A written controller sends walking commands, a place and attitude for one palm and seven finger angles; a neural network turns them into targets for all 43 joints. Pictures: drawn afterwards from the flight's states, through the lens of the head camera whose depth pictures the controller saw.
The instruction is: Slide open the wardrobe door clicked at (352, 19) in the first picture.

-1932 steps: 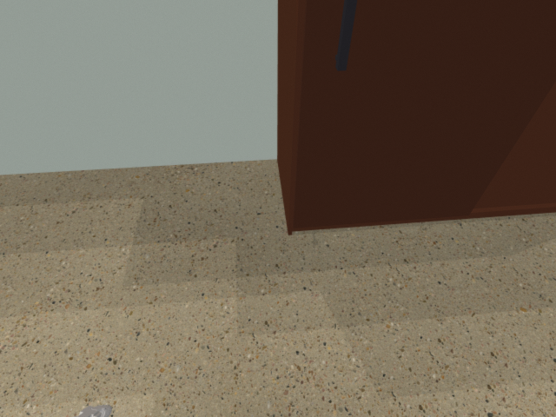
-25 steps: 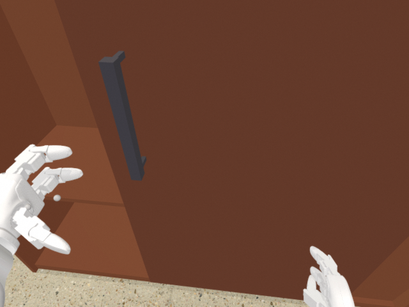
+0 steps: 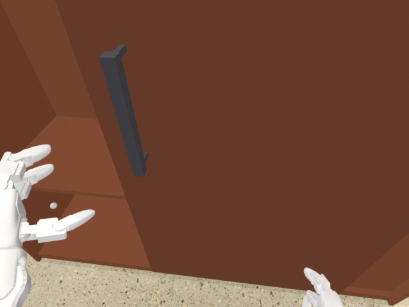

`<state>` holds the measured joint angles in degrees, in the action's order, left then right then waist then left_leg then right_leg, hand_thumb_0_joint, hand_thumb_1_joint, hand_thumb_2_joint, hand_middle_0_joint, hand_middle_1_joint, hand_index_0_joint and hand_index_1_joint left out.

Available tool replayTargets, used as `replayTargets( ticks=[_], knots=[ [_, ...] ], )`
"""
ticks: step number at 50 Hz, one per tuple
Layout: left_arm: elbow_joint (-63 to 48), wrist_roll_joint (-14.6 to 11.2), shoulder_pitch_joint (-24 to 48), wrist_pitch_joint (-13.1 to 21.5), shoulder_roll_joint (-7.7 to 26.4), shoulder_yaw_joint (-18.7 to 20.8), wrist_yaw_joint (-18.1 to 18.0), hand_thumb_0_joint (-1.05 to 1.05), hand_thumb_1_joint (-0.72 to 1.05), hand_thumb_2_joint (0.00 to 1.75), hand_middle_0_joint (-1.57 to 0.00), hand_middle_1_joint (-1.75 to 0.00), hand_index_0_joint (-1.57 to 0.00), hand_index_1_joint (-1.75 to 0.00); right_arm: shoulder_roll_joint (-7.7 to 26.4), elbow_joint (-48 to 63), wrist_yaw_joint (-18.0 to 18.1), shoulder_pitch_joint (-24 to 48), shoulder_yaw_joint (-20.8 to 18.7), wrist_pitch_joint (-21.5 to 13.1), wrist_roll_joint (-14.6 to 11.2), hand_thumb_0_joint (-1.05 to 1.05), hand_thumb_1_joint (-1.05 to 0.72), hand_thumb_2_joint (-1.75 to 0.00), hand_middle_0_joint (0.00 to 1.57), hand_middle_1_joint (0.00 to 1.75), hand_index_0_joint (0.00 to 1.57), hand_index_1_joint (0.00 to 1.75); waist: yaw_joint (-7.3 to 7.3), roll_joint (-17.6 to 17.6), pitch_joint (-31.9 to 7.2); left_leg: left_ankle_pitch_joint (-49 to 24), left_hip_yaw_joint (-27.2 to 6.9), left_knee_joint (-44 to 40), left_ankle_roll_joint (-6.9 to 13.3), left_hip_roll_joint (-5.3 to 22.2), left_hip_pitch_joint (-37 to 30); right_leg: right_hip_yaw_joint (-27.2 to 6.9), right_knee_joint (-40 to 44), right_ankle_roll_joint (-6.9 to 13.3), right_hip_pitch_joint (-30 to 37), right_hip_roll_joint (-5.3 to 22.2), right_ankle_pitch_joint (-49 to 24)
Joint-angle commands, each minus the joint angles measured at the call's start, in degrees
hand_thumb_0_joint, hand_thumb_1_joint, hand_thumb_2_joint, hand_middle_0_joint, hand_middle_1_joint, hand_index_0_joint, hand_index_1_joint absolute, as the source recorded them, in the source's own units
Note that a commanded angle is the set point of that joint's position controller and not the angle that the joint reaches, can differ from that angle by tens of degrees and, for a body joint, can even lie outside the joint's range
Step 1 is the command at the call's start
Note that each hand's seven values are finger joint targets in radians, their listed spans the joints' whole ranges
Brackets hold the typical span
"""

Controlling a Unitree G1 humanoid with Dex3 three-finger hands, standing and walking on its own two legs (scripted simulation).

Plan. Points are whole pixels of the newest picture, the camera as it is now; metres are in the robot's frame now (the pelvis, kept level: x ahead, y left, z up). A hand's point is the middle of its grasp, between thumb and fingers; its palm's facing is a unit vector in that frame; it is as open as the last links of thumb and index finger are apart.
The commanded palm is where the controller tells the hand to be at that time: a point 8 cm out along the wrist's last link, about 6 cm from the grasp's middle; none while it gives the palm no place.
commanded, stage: draw the hand back to the body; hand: left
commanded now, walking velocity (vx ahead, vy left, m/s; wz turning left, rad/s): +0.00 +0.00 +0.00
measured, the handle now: (131, 118) +0.40 +0.22 +0.18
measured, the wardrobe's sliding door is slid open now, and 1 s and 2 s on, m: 0.58 0.58 0.58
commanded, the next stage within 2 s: step back with the hand held close in 0.72 s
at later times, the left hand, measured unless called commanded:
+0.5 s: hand (59, 201) +0.21 +0.26 +0.16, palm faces +0.46 -0.82 -0.35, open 7.8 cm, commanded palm +0.16 +0.29 +0.18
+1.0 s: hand (54, 198) +0.21 +0.27 +0.16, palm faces +0.45 -0.79 -0.41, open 7.4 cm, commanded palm +0.15 +0.30 +0.18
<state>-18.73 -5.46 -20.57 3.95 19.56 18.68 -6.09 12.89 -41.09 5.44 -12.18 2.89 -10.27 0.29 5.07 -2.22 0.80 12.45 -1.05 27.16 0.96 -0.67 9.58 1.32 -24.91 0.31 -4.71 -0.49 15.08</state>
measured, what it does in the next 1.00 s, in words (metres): stands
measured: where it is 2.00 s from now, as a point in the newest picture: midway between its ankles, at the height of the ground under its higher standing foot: outside the picture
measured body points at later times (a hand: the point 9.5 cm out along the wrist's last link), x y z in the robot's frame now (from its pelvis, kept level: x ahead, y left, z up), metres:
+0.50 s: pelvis +0.02 +0.00 +0.00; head -0.01 -0.01 +0.45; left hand +0.18 +0.30 +0.18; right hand +0.22 -0.21 -0.07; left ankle +0.03 +0.11 -0.74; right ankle -0.01 -0.12 -0.74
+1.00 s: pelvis +0.01 +0.00 +0.00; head +0.00 -0.01 +0.45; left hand +0.18 +0.31 +0.19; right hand +0.20 -0.23 -0.08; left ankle +0.03 +0.11 -0.74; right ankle -0.01 -0.12 -0.74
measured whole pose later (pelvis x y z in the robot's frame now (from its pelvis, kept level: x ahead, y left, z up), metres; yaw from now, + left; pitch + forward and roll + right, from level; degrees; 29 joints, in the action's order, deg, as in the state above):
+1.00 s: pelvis +0.01 +0.00 +0.00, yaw -1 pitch -2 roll -1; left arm -21.7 -3.8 -25.4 6.4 21.4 22.3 -6.0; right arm 13.2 -35.4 4.3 -9.6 1.7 -2.0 0.3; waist 2.8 -2.5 -0.2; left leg 11.4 -0.8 25.0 1.0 0.3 11.8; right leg 1.0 -19.9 0.1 -5.9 -1.4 12.3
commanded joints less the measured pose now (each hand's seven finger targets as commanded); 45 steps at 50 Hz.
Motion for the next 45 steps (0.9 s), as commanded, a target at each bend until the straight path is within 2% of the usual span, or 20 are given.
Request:
replayTargets(
  ticks=[1, 2, 8, 11, 13, 15, 17, 18, 23, 26, 28, 31, 33, 35, 37, 41, 42, 43, 44, 45],
  knots=[
    [-12.6, 0.6, 7.7, 4.8, 11.8, 6.4, -1.1, 0.0, 0.32, 0.62, -0.22, -0.64, -0.22, -0.64, 6.6, 10.7, 0.4, 10.3, -3.1, -2.8, 0.3, 0.0, -0.9, -0.9, 0.2, 0.3, 0.2, 0.3, -0.2, -1.8, -3.1, -3.0, -0.8, -6.4, 0.6, 1.2, -4.7, -0.2, 6.2, 1.0, -4.2, 1.2, -3.9],
    [-13.1, 0.7, 7.1, 4.9, 11.7, 6.4, -1.0, 0.0, 0.36, 0.64, -0.22, -0.62, -0.22, -0.62, 6.6, 10.8, 0.4, 10.4, -3.2, -2.6, 0.3, 0.0, -0.9, -0.9, 0.2, 0.3, 0.2, 0.3, -0.09, -2.8, -3.5, -3.6, -0.6, -6.4, 0.6, 1.3, -5.1, -0.4, 6.2, 1.0, -4.0, 1.2, -4.3],
    [-14.0, 0.8, 2.2, 4.6, 11.5, 6.8, -0.5, 0.0, 0.57, 0.74, -0.21, -0.49, -0.21, -0.49, 6.7, 11.6, -0.3, 10.2, -3.7, -1.5, 0.4, 0.0, -0.9, -0.9, 0.2, 0.3, 0.2, 0.3, 0.2, -0.5, -3.8, -8.8, -0.1, -6.7, 0.4, 1.5, -6.3, 0.0, 6.7, 0.9, -2.4, 0.7, -8.9],
    [-16.2, 1.1, 1.9, 4.5, 11.3, 6.6, -0.4, 0.0, 0.68, 0.8, -0.21, -0.43, -0.21, -0.43, 6.4, 11.9, -0.6, 9.7, -3.8, -0.8, 0.4, 0.0, -0.9, -0.9, 0.2, 0.3, 0.2, 0.3, 0.05, -2.8, -5.0, -11.7, 0.1, -6.4, 0.1, 1.6, -7.1, -0.1, 5.9, 1.0, -1.6, 0.8, -11.3],
    [-15.7, 1.1, 0.3, 4.1, 11.6, 7.2, -0.3, 0.0, 0.75, 0.83, -0.21, -0.38, -0.21, -0.38, 6.5, 12.0, -0.6, 9.7, -3.8, -0.4, 0.5, 0.0, -0.9, -0.9, 0.2, 0.3, 0.2, 0.3, 0.2, -1.0, -4.3, -12.9, 0.2, -6.2, 0.1, 1.5, -6.7, 0.1, 6.3, 1.1, -1.2, 0.6, -12.5],
    [-17.5, 1.1, 1.5, 4.0, 11.1, 6.3, -0.2, 0.0, 0.83, 0.87, -0.2, -0.34, -0.2, -0.34, 6.2, 12.4, -0.7, 9.8, -3.7, 0.1, 0.5, 0.0, -0.9, -0.9, 0.2, 0.3, 0.2, 0.3, -0.15, -2.7, -4.2, -13.1, 0.4, -6.2, 0.1, 1.6, -7.3, -0.1, 6.3, 0.9, -1.7, 0.7, -12.7],
    [-16.7, 1.0, 1.0, 3.6, 11.1, 6.5, -0.3, 0.0, 0.9, 0.9, -0.2, -0.3, -0.2, -0.3, 6.1, 12.5, -0.7, 9.7, -3.6, 0.4, 0.6, 0.0, -0.9, -0.9, 0.2, 0.3, 0.2, 0.3, -0.09, -2.0, -3.4, -12.2, 0.4, -6.4, 0.0, 1.4, -6.8, 0.1, 6.5, 0.9, -1.8, 0.6, -12.0],
    [-16.1, 1.0, 0.8, 3.4, 11.1, 6.5, -0.2, 0.0, 0.9, 0.9, -0.2, -0.3, -0.2, -0.3, 6.2, 12.4, -0.6, 10.0, -3.7, 0.5, 0.5, 0.0, -0.9, -0.9, 0.2, 0.3, 0.2, 0.3, -0.12, -0.8, -2.8, -11.9, 0.5, -6.4, 0.1, 1.5, -6.9, 0.0, 7.1, 0.9, -2.2, 0.5, -11.7],
    [-16.5, 1.0, 1.8, 3.1, 11.4, 6.6, -0.2, 0.0, 0.9, 0.9, -0.2, -0.3, -0.2, -0.3, 6.1, 12.6, -0.4, 10.2, -3.7, 1.1, 0.6, 0.0, -0.9, -0.9, 0.2, 0.3, 0.2, 0.3, -0.13, -1.8, -3.4, -11.4, 0.8, -6.4, 0.4, 1.1, -7.5, -0.2, 7.6, 0.8, -1.9, 0.6, -11.6],
    [-16.5, 0.9, 2.1, 2.9, 10.7, 5.9, -0.1, 0.0, 0.9, 0.9, -0.2, -0.3, -0.2, -0.3, 5.9, 12.6, -0.4, 10.2, -3.6, 1.4, 0.6, 0.0, -0.9, -0.9, 0.2, 0.3, 0.2, 0.3, -0.25, -0.6, -3.7, -11.9, 0.9, -6.2, 0.5, 1.1, -7.7, -0.2, 7.4, 0.7, -1.8, 0.7, -12.3],
    [-16.6, 1.0, 2.3, 2.8, 11.1, 6.2, -0.2, 0.0, 0.9, 0.9, -0.2, -0.3, -0.2, -0.3, 6.0, 12.5, -0.4, 10.2, -3.5, 1.2, 0.7, 0.0, -0.9, -0.9, 0.2, 0.3, 0.2, 0.3, -0.15, -2.8, -3.4, -11.6, 0.9, -6.3, 0.4, 1.0, -8.0, -0.3, 7.9, 0.8, -1.9, 0.7, -11.9],
    [-16.2, 0.8, 2.1, 2.7, 10.9, 6.1, -0.1, 0.0, 0.9, 0.9, -0.2, -0.3, -0.2, -0.3, 5.8, 12.6, -0.3, 10.3, -3.5, 1.4, 0.7, 0.0, -0.9, -0.9, 0.2, 0.3, 0.2, 0.3, -0.13, 0.0, -2.7, -11.6, 0.9, -6.3, 0.6, 1.0, -7.5, -0.3, 8.0, 0.6, -1.9, 0.6, -12.2],
    [-16.3, 0.9, 1.9, 2.9, 11.7, 6.9, -0.2, 0.0, 0.9, 0.9, -0.2, -0.3, -0.2, -0.3, 6.0, 12.5, -0.3, 10.5, -3.6, 1.3, 0.8, 0.0, -0.9, -0.9, 0.2, 0.3, 0.2, 0.3, 0.1, 0.0, -3.4, -11.4, 0.8, -6.5, 0.5, 1.0, -7.6, -0.2, 8.3, 0.7, -1.4, 0.5, -11.7],
    [-17.3, 1.0, 2.7, 3.0, 11.0, 6.1, -0.1, 0.0, 0.9, 0.9, -0.2, -0.3, -0.2, -0.3, 5.8, 12.6, -0.5, 10.5, -3.5, 1.3, 0.7, 0.0, -0.9, -0.9, 0.2, 0.3, 0.2, 0.3, -0.03, -3.1, -3.4, -11.2, 0.8, -6.7, 0.4, 1.0, -7.9, -0.4, 8.2, 0.8, -1.6, 0.6, -11.2],
    [-17.2, 0.9, 2.1, 3.2, 11.5, 6.8, -0.3, 0.0, 0.9, 0.9, -0.2, -0.3, -0.2, -0.3, 5.7, 12.6, -0.4, 10.3, -3.6, 1.1, 0.8, 0.0, -0.9, -0.9, 0.2, 0.3, 0.2, 0.3, 0.08, -1.8, -4.3, -11.3, 0.9, -6.6, 0.4, 0.9, -7.9, -0.3, 8.1, 0.7, -1.1, 0.6, -11.6],
    [-16.5, 0.9, 1.9, 3.2, 10.8, 6.1, 0.0, 0.0, 0.9, 0.9, -0.2, -0.3, -0.2, -0.3, 5.8, 12.4, -0.4, 10.5, -3.7, 1.2, 0.7, 0.0, -0.9, -0.9, 0.2, 0.3, 0.2, 0.3, -0.15, -0.9, -2.7, -10.5, 1.0, -6.9, 0.5, 1.0, -7.8, -0.3, 8.7, 0.6, -1.9, 0.5, -10.6],
    [-13.1, 0.8, 4.0, 2.8, 13.0, 8.4, -0.4, 0.0, 0.9, 0.9, -0.2, -0.3, -0.2, -0.3, 6.1, 11.6, -0.1, 10.1, -3.8, 1.5, 0.5, 0.0, -0.9, -0.9, 0.2, 0.3, 0.2, 0.3, -0.4, -0.6, -1.4, -9.1, 1.1, -7.2, 0.4, 1.0, -7.0, -0.3, 9.2, 0.6, -2.7, 0.4, -9.1],
    [-16.2, 1.6, 14.6, 5.9, 21.7, 16.5, -1.4, 0.0, 0.9, 0.9, -0.2, -0.3, -0.2, -0.3, 6.2, 15.0, -0.3, 9.9, -2.5, 3.1, -0.7, 0.0, -0.9, -0.9, 0.2, 0.3, 0.2, 0.3, -2.13, -2.6, 4.6, -4.9, -0.3, -5.9, 1.0, 1.3, -2.3, -3.5, 12.3, 0.1, -8.0, 2.7, -10.4],
    [-12.5, 1.6, 7.6, 6.6, 15.8, 11.9, -0.7, 0.0, 0.9, 0.9, -0.2, -0.3, -0.2, -0.3, 6.0, 13.2, -0.2, 10.8, -3.1, 3.8, -0.1, 0.0, -0.9, -0.9, 0.2, 0.3, 0.2, 0.3, -2.5, 1.1, 1.6, -6.3, -1.0, -3.8, 1.5, 1.3, -2.5, -3.7, 12.1, 0.1, -8.8, 3.8, -12.3],
    [-10.7, 1.8, 1.2, 6.3, 12.9, 9.5, -0.2, 0.0, 0.9, 0.9, -0.2, -0.3, -0.2, -0.3, 6.4, 13.9, -0.3, 10.0, -3.5, 4.5, 0.1, 0.0, -0.9, -0.9, 0.2, 0.3, 0.2, 0.3, -2.6, 3.6, -0.3, -9.4, -1.0, -2.4, 1.8, 1.4, -3.7, -3.6, 11.3, -0.2, -9.3, 4.2, -15.9]
  ],
)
